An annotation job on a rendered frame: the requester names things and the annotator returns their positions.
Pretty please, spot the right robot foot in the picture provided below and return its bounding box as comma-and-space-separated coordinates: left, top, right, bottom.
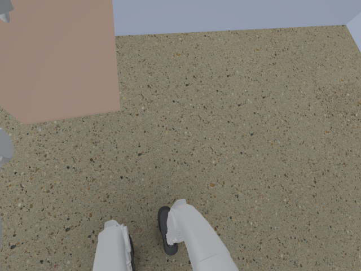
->
158, 206, 178, 256

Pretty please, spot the right robot thigh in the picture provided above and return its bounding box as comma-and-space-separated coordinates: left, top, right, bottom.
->
168, 204, 239, 271

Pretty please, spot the cabinet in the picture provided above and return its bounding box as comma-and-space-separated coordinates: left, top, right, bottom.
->
0, 0, 120, 125

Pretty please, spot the robot left upper arm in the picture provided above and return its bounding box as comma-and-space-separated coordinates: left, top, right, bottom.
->
0, 127, 14, 271

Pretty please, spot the left robot hand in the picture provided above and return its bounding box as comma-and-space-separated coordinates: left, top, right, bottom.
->
0, 0, 14, 23

